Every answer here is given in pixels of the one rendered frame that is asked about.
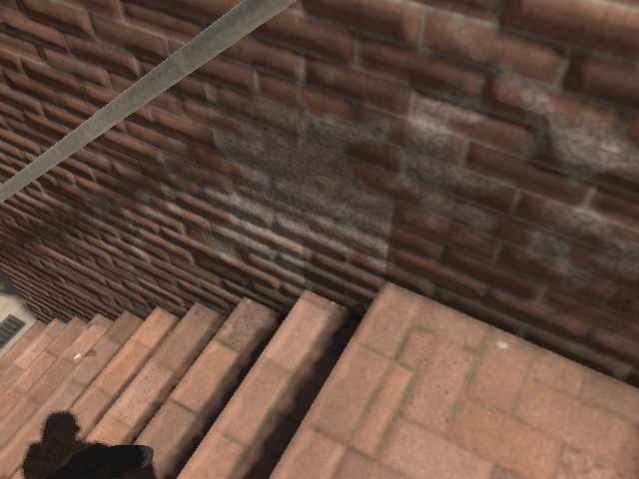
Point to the robot left hand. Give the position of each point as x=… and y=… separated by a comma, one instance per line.
x=99, y=462

